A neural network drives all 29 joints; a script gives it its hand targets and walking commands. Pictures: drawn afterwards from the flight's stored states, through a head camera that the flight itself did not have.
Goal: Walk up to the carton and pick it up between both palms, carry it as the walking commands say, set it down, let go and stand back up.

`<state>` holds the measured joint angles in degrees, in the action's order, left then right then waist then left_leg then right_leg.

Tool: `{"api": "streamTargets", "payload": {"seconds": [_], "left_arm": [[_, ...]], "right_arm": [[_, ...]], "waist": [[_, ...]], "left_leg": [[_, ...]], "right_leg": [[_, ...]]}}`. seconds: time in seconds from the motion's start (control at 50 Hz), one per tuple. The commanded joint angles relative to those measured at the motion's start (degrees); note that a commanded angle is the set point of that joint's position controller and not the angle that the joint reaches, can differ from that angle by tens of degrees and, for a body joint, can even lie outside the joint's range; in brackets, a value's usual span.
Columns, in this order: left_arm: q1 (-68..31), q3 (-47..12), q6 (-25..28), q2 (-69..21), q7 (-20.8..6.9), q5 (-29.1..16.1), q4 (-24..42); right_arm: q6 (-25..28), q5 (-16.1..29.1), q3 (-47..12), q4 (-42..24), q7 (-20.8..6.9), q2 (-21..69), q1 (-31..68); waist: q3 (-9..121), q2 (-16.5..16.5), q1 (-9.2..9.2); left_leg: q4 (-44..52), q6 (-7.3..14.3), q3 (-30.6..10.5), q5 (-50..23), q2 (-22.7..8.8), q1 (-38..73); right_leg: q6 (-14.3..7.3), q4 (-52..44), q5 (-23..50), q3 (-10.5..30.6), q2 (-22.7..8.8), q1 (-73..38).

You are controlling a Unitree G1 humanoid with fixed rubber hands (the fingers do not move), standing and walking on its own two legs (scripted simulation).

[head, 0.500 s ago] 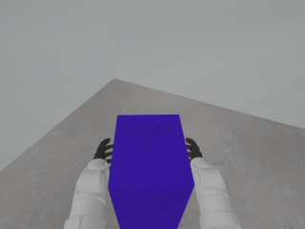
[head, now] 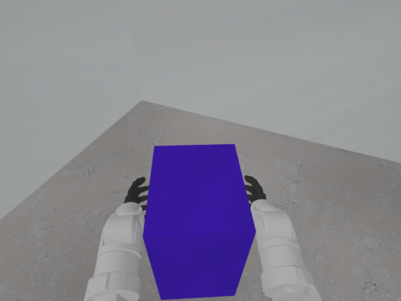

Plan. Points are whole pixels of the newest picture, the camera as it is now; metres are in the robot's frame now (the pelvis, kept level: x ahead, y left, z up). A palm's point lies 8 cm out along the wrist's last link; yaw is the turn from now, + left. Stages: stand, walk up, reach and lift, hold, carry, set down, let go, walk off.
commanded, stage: reach and lift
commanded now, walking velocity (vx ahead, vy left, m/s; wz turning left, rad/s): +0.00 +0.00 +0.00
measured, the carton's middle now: (196, 224) +0.30 +0.00 +0.00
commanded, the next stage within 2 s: hold in 0.54 s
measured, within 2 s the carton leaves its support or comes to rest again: neither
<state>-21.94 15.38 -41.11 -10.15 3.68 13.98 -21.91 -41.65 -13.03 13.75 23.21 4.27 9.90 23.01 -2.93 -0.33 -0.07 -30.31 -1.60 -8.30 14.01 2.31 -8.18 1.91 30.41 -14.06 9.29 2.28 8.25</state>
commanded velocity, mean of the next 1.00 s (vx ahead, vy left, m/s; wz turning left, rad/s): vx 0.00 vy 0.00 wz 0.00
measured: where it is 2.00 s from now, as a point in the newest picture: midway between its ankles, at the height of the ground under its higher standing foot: outside the picture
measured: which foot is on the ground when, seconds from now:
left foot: down 0.00-1.00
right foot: down 0.00-1.00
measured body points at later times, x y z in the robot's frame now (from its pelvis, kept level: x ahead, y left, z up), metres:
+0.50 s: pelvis +0.00 +0.00 +0.00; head -0.05 +0.00 +0.45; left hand +0.31 +0.14 +0.04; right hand +0.31 -0.13 +0.04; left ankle +0.04 +0.14 -0.73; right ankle +0.04 -0.14 -0.73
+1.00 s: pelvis +0.00 +0.00 +0.00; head -0.06 +0.00 +0.45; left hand +0.30 +0.14 +0.04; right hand +0.30 -0.13 +0.04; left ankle +0.04 +0.14 -0.73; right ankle +0.04 -0.14 -0.73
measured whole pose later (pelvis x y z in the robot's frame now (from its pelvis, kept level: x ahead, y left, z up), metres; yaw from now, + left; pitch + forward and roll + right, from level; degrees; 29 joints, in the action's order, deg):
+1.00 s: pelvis +0.00 +0.00 +0.00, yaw +0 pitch -9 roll +0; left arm -17.3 11.3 -43.9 -9.3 4.0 12.8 -18.5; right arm -44.5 -13.0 10.6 19.8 4.0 9.7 18.8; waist -1.7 -0.1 -0.3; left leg -30.2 -1.6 -8.5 13.9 2.3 -6.9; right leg 1.8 30.2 -14.0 8.7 2.2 6.9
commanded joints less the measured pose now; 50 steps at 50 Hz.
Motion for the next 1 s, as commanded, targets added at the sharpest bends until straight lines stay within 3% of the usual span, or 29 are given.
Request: {"api": "streamTargets", "payload": {"seconds": [0.0,0.04,0.06,0.08,0.1,0.14,0.16,0.2,0.24,0.28,0.3,0.36,0.46,0.5,0.52,0.54,0.6,0.64,0.66,0.68,0.7,0.76,0.78,0.82,0.86,0.94,0.98], "left_arm": [[-41.06,-34.95,1.45,-61.37,-12.99,-15.11,1.04],[-41.50,-35.37,1.55,-60.75,-12.83,-15.46,2.71],[-42.36,-34.84,1.28,-62.04,-12.99,-15.83,1.03],[-40.64,-34.09,1.16,-61.91,-12.92,-14.99,0.78],[-40.71,-34.51,1.34,-62.42,-12.93,-15.63,0.87],[-41.88,-36.18,1.84,-63.44,-12.79,-16.69,3.23],[-42.79,-36.90,1.68,-62.39,-12.75,-17.01,4.30],[-39.76,-34.76,1.10,-62.28,-12.49,-15.37,1.51],[-40.74,-36.63,1.19,-62.89,-12.15,-16.11,4.07],[-39.81,-37.04,1.22,-62.86,-12.28,-16.14,4.32],[-38.71,-36.94,1.03,-62.42,-12.33,-15.64,4.11],[-36.47,-35.10,0.49,-61.52,-12.40,-14.95,1.85],[-35.95,-37.33,0.35,-61.84,-12.86,-15.63,4.80],[-35.39,-37.26,0.43,-62.54,-13.13,-16.33,4.47],[-33.06,-36.79,-0.03,-62.56,-13.19,-15.58,3.64],[-34.64,-37.76,0.51,-62.42,-13.19,-16.14,5.52],[-32.49,-38.48,0.51,-61.87,-13.39,-16.83,7.76],[-32.71,-39.22,0.40,-61.48,-13.33,-16.71,8.86],[-29.64,-38.63,0.14,-61.37,-13.31,-16.35,8.23],[-29.61,-37.24,-0.59,-60.81,-13.15,-15.64,6.06],[-29.66,-37.29,-0.84,-60.97,-13.26,-15.43,5.38],[-32.12,-38.88,-0.01,-60.74,-13.79,-16.82,9.68],[-33.04,-38.89,-0.09,-61.64,-13.78,-17.02,9.87],[-33.19,-39.68,0.01,-61.08,-13.85,-17.15,10.58],[-32.23,-39.38,-0.53,-62.22,-14.06,-17.12,8.42],[-32.55,-37.38,-0.56,-60.90,-14.16,-16.33,6.28],[-34.72,-37.59,-0.64,-61.49,-14.27,-16.67,7.22]], "right_arm": [[2.63,15.07,-32.28,-2.76,-14.92,60.07,41.41],[2.32,15.21,-32.10,-1.16,-14.87,61.03,39.18],[2.43,14.36,-31.07,-1.80,-14.86,59.68,40.36],[2.36,14.09,-30.08,-0.81,-14.79,60.04,39.30],[2.51,14.69,-31.82,-2.67,-14.86,60.10,40.03],[3.13,15.40,-32.77,-5.02,-14.95,60.44,41.27],[2.66,15.36,-32.19,-3.24,-15.01,60.78,39.99],[2.54,15.18,-32.51,-4.49,-14.89,59.77,40.82],[2.46,15.32,-32.49,-2.96,-15.20,60.58,39.09],[2.77,15.98,-33.94,-5.65,-15.14,60.49,39.94],[2.44,15.49,-32.91,-4.62,-15.13,60.29,38.41],[1.84,14.54,-32.57,-4.75,-14.99,59.41,37.98],[1.72,14.73,-33.95,-5.72,-14.74,60.63,34.49],[1.73,15.63,-35.17,-8.59,-14.79,60.38,36.16],[1.53,14.88,-34.62,-8.04,-14.78,60.71,34.19],[1.80,15.23,-35.79,-9.06,-14.84,60.68,34.66],[1.28,16.90,-38.17,-11.86,-14.79,62.18,34.11],[1.08,17.00,-38.11,-11.12,-14.66,62.83,32.70],[1.08,17.23,-38.54,-13.72,-14.58,61.09,33.37],[0.07,15.97,-36.30,-8.71,-14.75,61.18,29.78],[0.38,15.78,-35.70,-9.79,-14.74,60.58,31.14],[0.31,16.75,-37.03,-8.98,-15.13,63.53,31.04],[0.49,16.63,-37.08,-10.14,-15.04,63.66,31.39],[0.93,17.70,-37.47,-11.26,-14.93,63.66,33.40],[0.75,16.76,-36.61,-11.05,-14.73,62.33,32.20],[0.44,16.18,-35.58,-10.07,-14.73,61.48,34.18],[0.31,15.99,-34.39,-8.14,-14.75,62.46,33.39]], "waist": [[18.87,-0.20,0.16],[20.27,-0.03,0.13],[18.59,0.26,-0.96],[17.88,-1.94,-0.69],[18.36,0.71,-0.52],[21.51,-0.12,-0.45],[20.57,-0.35,-0.76],[19.46,-0.28,0.24],[19.77,-1.82,-0.13],[20.57,-0.94,-0.05],[18.89,-2.48,-0.27],[16.03,0.84,0.18],[17.98,-1.39,-0.66],[15.89,1.10,-0.49],[16.42,0.19,-0.05],[16.91,0.81,-0.33],[18.50,2.06,1.05],[19.45,1.19,0.75],[19.02,0.60,1.04],[15.41,0.68,0.06],[15.03,0.93,0.23],[16.66,1.72,0.90],[16.43,1.80,0.37],[18.47,0.37,0.77],[17.67,-1.20,-0.78],[13.71,1.57,-0.47],[14.49,-1.13,-0.64]], "left_leg": [[6.68,1.25,3.50,-2.94,3.06,3.87],[6.30,1.41,3.31,-5.74,2.98,5.78],[6.63,1.23,3.18,-3.79,2.60,5.17],[6.88,1.13,3.27,-2.61,3.02,4.01],[6.90,1.31,3.28,-3.40,2.80,4.84],[6.17,1.02,3.06,-6.33,2.83,6.60],[6.32,1.17,3.09,-5.67,2.41,5.32],[6.65,1.53,2.95,-4.79,2.47,5.29],[6.49,1.22,3.02,-4.74,2.52,6.24],[6.31,1.38,2.64,-5.63,2.38,5.76],[6.81,1.14,3.02,-4.77,2.51,5.05],[7.07,1.70,2.75,-2.22,2.37,4.37],[7.04,1.31,3.52,-4.98,2.89,5.84],[7.07,1.61,2.95,-3.14,2.61,4.43],[7.42,1.65,3.45,-4.10,2.76,5.54],[7.04,1.77,3.08,-4.93,2.78,6.63],[6.84,2.20,2.93,-7.58,2.79,5.87],[6.74,2.10,3.04,-7.48,3.10,6.05],[6.86,2.11,3.09,-7.43,3.13,5.51],[7.47,2.08,3.20,-4.41,2.85,4.99],[7.53,2.04,3.32,-2.50,2.84,4.62],[7.31,2.22,3.28,-4.44,2.81,5.57],[6.63,2.19,3.35,-4.52,3.11,6.13],[6.48,2.07,3.70,-4.59,3.42,4.96],[6.80,1.89,3.47,-3.49,3.13,3.36],[6.83,2.27,3.15,0.13,2.69,2.96],[6.73,1.95,3.71,1.97,3.12,2.18]], "right_leg": [[-1.78,-6.50,3.07,-4.33,2.96,-1.98],[-1.75,-6.59,5.53,-4.00,2.94,-1.79],[-2.00,-6.41,3.41,-4.43,3.17,-0.60],[-2.04,-6.56,2.94,-4.48,2.85,-1.22],[-1.86,-6.60,3.63,-4.62,3.11,-1.69],[-2.06,-5.93,6.02,-4.55,3.24,-2.51],[-2.10,-5.50,5.87,-4.38,3.27,-2.57],[-2.18,-6.03,4.67,-4.29,3.17,-2.18],[-2.46,-6.09,4.46,-4.27,3.00,-1.28],[-2.27,-5.73,5.70,-4.33,3.01,-2.19],[-2.20,-5.80,5.32,-4.44,2.96,-1.61],[-2.04,-6.89,1.95,-4.36,2.84,-0.32],[-2.15,-6.80,5.54,-4.57,2.84,-1.94],[-2.03,-7.21,3.67,-4.19,2.91,-1.70],[-2.20,-7.36,4.56,-4.36,2.86,-1.85],[-2.08,-7.32,4.76,-3.88,2.82,-1.08],[-1.60,-6.75,8.04,-3.83,2.74,-3.05],[-1.48,-6.79,8.71,-3.71,2.53,-3.60],[-1.43,-6.99,8.32,-3.84,2.53,-3.77],[-1.70,-7.40,5.38,-3.92,2.50,-1.88],[-1.84,-8.04,2.56,-3.88,2.42,-1.20],[-1.48,-7.71,4.76,-3.92,2.39,-1.93],[-1.57,-7.83,4.94,-3.28,2.34,-1.31],[-1.30,-7.30,6.06,-3.32,2.17,-3.23],[-1.99,-7.14,5.01,-3.65,2.28,-3.71],[-1.72,-7.89,-0.60,-3.75,2.16,-0.70],[-2.07,-7.88,-2.32,-3.62,1.99,-1.18]]}}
